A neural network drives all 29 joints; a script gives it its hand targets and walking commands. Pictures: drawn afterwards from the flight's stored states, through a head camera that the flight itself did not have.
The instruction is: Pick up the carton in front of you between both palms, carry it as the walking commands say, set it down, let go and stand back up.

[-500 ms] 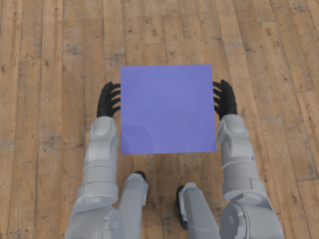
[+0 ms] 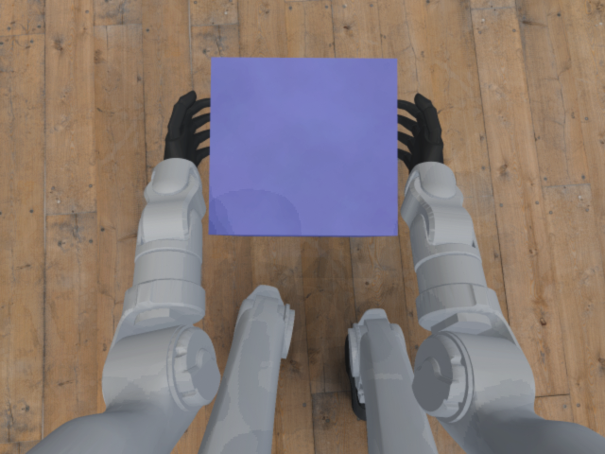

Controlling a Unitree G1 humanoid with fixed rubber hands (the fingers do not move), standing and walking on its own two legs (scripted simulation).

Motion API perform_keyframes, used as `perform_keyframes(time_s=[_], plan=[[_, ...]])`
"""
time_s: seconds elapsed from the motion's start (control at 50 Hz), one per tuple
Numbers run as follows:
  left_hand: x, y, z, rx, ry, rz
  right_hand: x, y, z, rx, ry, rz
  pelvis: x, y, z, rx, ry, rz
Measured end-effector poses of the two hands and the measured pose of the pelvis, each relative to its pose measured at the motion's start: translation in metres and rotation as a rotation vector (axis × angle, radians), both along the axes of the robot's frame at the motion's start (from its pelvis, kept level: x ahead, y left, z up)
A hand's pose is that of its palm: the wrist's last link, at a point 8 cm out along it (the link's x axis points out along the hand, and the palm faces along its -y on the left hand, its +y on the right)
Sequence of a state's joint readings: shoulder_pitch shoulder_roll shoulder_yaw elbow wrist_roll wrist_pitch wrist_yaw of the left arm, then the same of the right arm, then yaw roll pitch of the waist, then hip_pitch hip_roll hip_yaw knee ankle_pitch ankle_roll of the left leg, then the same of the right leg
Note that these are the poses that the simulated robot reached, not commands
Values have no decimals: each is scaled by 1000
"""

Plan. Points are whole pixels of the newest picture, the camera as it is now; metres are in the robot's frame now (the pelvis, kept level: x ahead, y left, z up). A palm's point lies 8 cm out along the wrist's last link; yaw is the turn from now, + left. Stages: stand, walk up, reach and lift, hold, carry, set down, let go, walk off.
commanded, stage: set down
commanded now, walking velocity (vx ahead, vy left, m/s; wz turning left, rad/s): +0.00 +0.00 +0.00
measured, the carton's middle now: (303, 167) +0.47 +0.08 -0.17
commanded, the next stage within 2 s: none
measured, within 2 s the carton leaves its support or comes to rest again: rests again in 1.32 s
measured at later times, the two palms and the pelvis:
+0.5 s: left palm (196, 169) +0.46 +0.26 -0.25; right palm (377, 164) +0.51 -0.04 -0.24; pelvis -0.03 +0.01 -0.11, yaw -2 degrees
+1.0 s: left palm (207, 173) +0.47 +0.26 -0.32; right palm (369, 170) +0.52 -0.04 -0.32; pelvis -0.02 +0.00 -0.16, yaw -3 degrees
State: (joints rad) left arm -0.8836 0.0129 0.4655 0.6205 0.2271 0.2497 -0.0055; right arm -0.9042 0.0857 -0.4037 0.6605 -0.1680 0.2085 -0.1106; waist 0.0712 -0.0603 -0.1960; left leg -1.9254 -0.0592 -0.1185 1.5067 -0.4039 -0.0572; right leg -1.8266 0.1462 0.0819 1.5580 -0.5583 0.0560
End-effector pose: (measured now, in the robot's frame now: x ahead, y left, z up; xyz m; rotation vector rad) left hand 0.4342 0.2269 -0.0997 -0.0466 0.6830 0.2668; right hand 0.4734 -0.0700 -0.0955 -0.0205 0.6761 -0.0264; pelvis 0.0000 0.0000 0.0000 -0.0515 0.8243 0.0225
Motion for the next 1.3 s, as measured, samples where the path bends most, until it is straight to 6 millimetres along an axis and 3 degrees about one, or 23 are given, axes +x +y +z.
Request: perform_keyframes(time_s=[0.32,0.6,0.7,0.86,1.3], plan=[[15,21,-96,2,26,11,22,22,-92,-27,21,34,-23,7,-76,-21,-1,-9],[27,34,-182,22,61,8,39,35,-180,-35,51,61,-33,5,-129,-20,-35,-32],[30,34,-201,32,90,0,40,35,-204,-26,78,59,-30,7,-140,-8,-67,-57],[39,34,-208,38,84,4,47,33,-218,-22,67,75,-25,5,-151,13,-64,-76],[25,26,-242,16,141,-43,43,22,-241,-58,110,128,-29,-2,-163,30,-119,-98]])
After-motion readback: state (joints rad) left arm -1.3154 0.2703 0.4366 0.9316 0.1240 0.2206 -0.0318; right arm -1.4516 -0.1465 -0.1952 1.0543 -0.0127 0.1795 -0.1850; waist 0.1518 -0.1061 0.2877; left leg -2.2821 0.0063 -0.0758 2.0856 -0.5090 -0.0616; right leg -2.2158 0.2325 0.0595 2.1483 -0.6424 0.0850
